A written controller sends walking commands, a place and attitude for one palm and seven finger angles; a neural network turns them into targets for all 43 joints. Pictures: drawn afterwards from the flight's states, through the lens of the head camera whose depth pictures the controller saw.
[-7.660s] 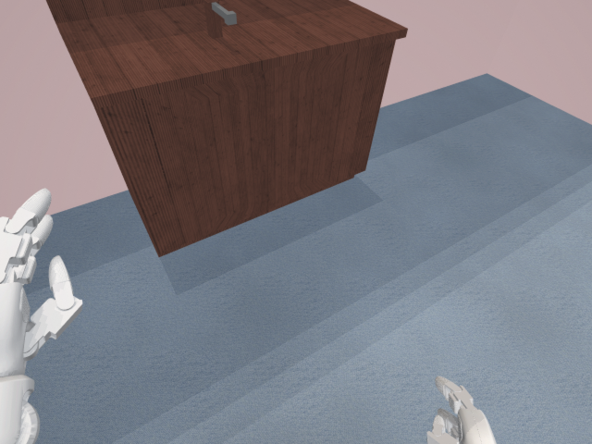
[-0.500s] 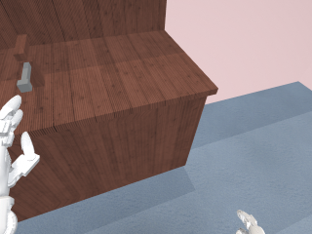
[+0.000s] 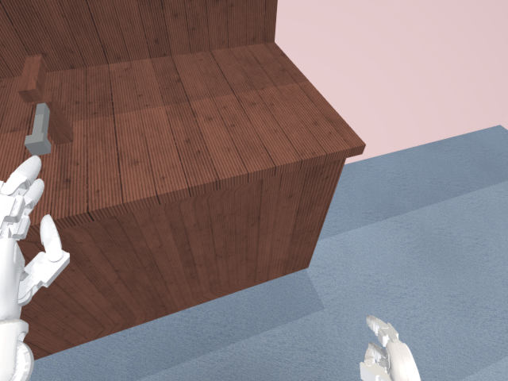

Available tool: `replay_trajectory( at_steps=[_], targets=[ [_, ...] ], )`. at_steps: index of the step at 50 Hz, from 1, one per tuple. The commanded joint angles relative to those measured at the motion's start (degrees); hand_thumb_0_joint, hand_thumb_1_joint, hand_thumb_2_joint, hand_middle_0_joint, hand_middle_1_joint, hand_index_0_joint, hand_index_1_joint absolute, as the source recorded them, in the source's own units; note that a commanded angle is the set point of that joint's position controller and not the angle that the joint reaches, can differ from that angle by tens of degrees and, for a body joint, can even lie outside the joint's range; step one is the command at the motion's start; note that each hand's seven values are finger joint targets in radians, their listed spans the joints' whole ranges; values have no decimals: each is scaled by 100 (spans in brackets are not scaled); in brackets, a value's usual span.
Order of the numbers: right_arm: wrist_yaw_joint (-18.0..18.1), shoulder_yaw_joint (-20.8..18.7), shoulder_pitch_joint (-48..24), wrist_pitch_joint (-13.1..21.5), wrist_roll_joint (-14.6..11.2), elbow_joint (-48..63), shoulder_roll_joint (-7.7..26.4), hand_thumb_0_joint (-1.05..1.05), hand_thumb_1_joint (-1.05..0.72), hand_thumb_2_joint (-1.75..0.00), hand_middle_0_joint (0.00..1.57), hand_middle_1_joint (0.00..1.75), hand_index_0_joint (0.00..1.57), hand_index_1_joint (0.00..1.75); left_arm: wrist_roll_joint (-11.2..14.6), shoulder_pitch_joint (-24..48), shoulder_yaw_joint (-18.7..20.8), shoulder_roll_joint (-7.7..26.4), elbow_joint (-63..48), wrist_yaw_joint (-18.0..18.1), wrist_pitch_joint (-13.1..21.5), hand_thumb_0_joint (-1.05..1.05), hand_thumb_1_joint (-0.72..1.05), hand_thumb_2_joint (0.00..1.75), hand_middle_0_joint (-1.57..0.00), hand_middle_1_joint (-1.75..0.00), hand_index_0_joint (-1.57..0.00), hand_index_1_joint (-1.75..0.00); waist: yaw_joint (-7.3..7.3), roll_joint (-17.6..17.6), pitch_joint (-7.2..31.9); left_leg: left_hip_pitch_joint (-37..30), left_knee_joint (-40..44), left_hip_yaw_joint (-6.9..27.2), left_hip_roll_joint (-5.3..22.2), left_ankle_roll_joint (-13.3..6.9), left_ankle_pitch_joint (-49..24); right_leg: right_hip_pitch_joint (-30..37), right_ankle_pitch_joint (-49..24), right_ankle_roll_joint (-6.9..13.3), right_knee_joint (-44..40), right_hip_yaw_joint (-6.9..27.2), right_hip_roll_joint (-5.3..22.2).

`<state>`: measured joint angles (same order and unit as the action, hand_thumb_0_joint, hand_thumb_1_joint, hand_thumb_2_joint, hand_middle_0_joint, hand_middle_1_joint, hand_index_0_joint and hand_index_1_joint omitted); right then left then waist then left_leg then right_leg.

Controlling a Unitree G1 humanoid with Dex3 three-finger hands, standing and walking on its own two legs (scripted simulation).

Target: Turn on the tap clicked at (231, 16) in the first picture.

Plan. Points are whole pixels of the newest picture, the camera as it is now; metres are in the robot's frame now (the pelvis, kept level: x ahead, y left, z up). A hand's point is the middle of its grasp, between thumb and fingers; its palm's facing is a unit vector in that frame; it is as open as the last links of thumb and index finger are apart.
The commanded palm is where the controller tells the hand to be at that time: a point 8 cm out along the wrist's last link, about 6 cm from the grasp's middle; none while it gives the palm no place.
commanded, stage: come to a stop and stand still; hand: left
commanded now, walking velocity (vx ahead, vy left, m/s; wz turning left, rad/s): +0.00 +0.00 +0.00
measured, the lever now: (38, 144) +0.45 +0.42 +0.11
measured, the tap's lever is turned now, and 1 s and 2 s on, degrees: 0 0 0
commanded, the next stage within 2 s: look again from close up in 0.34 s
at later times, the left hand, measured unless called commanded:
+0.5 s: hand (52, 226) +0.24 +0.25 +0.18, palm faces +0.42 -0.81 -0.42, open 7.5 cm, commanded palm +0.16 +0.28 +0.18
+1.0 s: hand (44, 220) +0.26 +0.28 +0.16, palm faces +0.36 -0.85 -0.38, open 7.5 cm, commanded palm +0.20 +0.32 +0.18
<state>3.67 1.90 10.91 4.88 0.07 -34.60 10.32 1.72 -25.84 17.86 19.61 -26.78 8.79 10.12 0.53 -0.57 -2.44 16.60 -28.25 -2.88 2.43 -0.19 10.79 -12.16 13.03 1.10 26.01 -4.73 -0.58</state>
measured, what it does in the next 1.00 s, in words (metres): shifts its weight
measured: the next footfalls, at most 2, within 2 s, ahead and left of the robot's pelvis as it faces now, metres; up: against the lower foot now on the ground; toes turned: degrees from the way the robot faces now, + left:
none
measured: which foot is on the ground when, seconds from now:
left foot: down 0.00-1.00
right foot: down 0.00-1.00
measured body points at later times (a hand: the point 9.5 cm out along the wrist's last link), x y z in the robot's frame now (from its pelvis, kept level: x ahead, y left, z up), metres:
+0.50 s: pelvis +0.01 -0.01 +0.00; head +0.03 +0.00 +0.45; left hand +0.21 +0.30 +0.20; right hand +0.18 -0.23 -0.09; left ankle +0.05 +0.11 -0.74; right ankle +0.01 -0.11 -0.74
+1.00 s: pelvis +0.03 +0.04 +0.00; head +0.07 +0.06 +0.45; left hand +0.24 +0.32 +0.18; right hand +0.22 -0.19 -0.07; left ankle +0.05 +0.11 -0.74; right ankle +0.01 -0.11 -0.74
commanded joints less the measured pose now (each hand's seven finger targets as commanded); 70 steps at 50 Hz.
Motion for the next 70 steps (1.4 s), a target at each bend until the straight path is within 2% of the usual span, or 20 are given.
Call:
replay_trajectory(
  at_steps=[1, 8, 21, 22, 23, 24, 25, 27, 28, 31, 32, 36, 37, 43, 50, 52, 56, 59, 62, 70],
  targets=[
    [83, -281, -409, 264, -21, 864, 724, 0, -90, -90, 20, 30, 20, 30, 59, 228, 650, 903, -1276, 110, 349, 0, 90, 90, -20, -30, -20, -30, -14, -330, 931, -216, 492, 450, 443, 9, -560, 409, -806, -84, -355, 564, 451],
    [110, -280, -433, 220, -30, 898, 723, 0, -90, -90, 20, 30, 20, 30, 87, 176, 689, 964, -1336, 118, 327, 0, 90, 90, -20, -30, -20, -30, -25, -265, 981, -289, 384, 419, 458, 26, -826, 436, -1151, -89, -319, 566, 504],
    [93, -280, -408, 162, -31, 895, 743, 0, -90, -90, 20, 30, 20, 30, 103, 198, 632, 926, -1185, 118, 263, 0, 90, 90, -20, -30, -20, -30, -37, -145, 811, -213, 330, 368, 371, 23, -454, 280, -723, -60, -516, 663, 567],
    [355, 143, 313, 357, -292, 1356, 864, 0, -90, -90, 20, 30, 20, 30, 37, 6058, 2927, 5381, -2427, 190, 1122, 0, 90, 90, -20, -30, -20, -30, -302, -623, 161, 135, 400, 402, 179, -146, 602, -197, 293, -326, -406, 546, 460],
    [139, -66, -387, 537, -235, 993, 186, 0, -90, -90, 20, 30, 20, 30, 27, 3507, 1785, 2025, 26, 18, 726, 0, 90, 90, -20, -30, -20, -30, -7, -226, 552, -119, 169, 369, 359, -137, 494, -697, 969, -36, -375, 461, 457],
    [33, -219, -304, 636, 6, 977, 756, 0, -90, -90, 20, 30, 20, 30, 113, 2676, 1545, 1978, 322, -81, 735, 0, 90, 90, -20, -30, -20, -30, 91, -535, 551, -250, 80, 314, 132, -19, 658, -473, 401, 179, -629, 1057, 464],
    [-71, -309, -28, 667, 24, 963, 838, 0, -90, -90, 20, 30, 20, 30, 96, 2016, 1242, 1677, 264, -142, 769, 0, 90, 90, -20, -30, -20, -30, 85, -212, 738, -182, -186, 213, -14, 10, 666, -236, 120, 218, -739, 1300, 709],
    [-290, -328, -9, 716, -30, 1062, 825, 0, -90, -90, 20, 30, 20, 30, 226, 770, 609, 801, 128, -250, 713, 0, 90, 90, -20, -30, -20, -30, 157, 234, 878, -204, -326, 103, -137, 10, 368, 114, -308, 255, -760, 1411, 906],
    [-348, -315, -24, 725, -66, 1103, 808, 0, -90, -90, 20, 30, 20, 30, 215, 462, 471, 686, -319, -251, 677, 0, 90, 90, -20, -30, -20, -30, 152, 305, 912, -317, -194, 86, -83, 19, 142, 203, -536, 228, -699, 1277, 869],
    [-297, -306, -343, 732, 7, 1084, 875, 0, -90, -90, 20, 30, 20, 30, 154, 248, 682, 951, -867, -206, 529, 0, 90, 90, -20, -30, -20, -30, 94, 338, 538, -580, 239, 140, 45, 29, 29, -309, -33, 24, -792, 823, 505],
    [-248, -310, -409, 712, 26, 1092, 941, 0, -90, -90, 20, 30, 20, 30, 149, 413, 935, 1240, -970, -164, 522, 0, 90, 90, -20, -30, -20, -30, 91, -10, 433, -553, 471, 150, 97, 52, -64, -275, -38, -19, -684, 678, 368],
    [-116, -271, -445, 664, 82, 1126, 894, 0, -90, -90, 20, 30, 20, 30, 80, 667, 1163, 1266, -1105, -126, 563, 0, 90, 90, -20, -30, -20, -30, 65, -404, 586, -463, 822, 224, 168, -10, -169, 131, -378, -91, -520, 456, 186],
    [-88, -272, -499, 653, 103, 1150, 908, 0, -90, -90, 20, 30, 20, 30, 60, 1007, 1331, 1532, -1453, -93, 593, 0, 90, 90, -20, -30, -20, -30, 77, -563, 723, -563, 834, 213, 161, 8, -363, 254, -531, -94, -439, 420, 169],
    [-152, -312, -395, 666, 103, 1138, 913, 0, -90, -90, 20, 30, 20, 30, 51, 519, 916, 1002, -1458, -85, 496, 0, 90, 90, -20, -30, -20, -30, 55, -518, 1240, -1103, 430, 85, 125, -14, -1883, 615, -1715, -102, -348, 265, 171],
    [-187, -398, -443, 478, 84, 1133, 942, 0, -90, -90, 20, 30, 20, 30, 96, 224, 926, 965, -1257, -36, 414, 0, 90, 90, -20, -30, -20, -30, -13, -266, 771, -408, 454, 416, 202, -240, 313, 191, -324, -3, -3, 254, 261],
    [-148, -383, -477, 438, 64, 1152, 946, 0, -90, -90, 20, 30, 20, 30, 109, 489, 983, 1043, -1374, -24, 436, 0, 90, 90, -20, -30, -20, -30, -44, -460, 626, -319, 545, 551, 245, -285, 653, 65, -149, 26, 184, 221, 245],
    [-126, -345, -487, 445, 39, 1159, 913, 0, -90, -90, 20, 30, 20, 30, 96, 718, 903, 999, -1461, -3, 484, 0, 90, 90, -20, -30, -20, -30, -45, -635, 688, -426, 460, 767, 380, -380, 312, -53, -313, 2, 551, 90, 207],
    [-146, -336, -471, 464, 27, 1142, 913, 0, -90, -90, 20, 30, 20, 30, 90, 765, 835, 948, -1502, -1, 475, 0, 90, 90, -20, -30, -20, -30, -41, -524, 836, -613, 142, 687, 368, -341, -690, -2, -613, 21, 670, 81, 236],
    [-167, -360, -478, 455, 13, 1131, 928, 0, -90, -90, 20, 30, 20, 30, 85, 721, 917, 1043, -1595, 22, 468, 0, 90, 90, -20, -30, -20, -30, -44, -536, 974, -619, -130, 574, 311, -297, -1032, 133, -840, 92, 697, 190, 301],
    [-158, -353, -491, 318, -59, 1124, 840, 0, -90, -90, 20, 30, 20, 30, 160, 374, 1073, 1089, -1420, 46, 487, 0, 90, 90, -20, -30, -20, -30, -50, -139, 895, -66, -581, 426, 181, -281, -588, 336, -857, 270, 742, 548, 542]
  ],
)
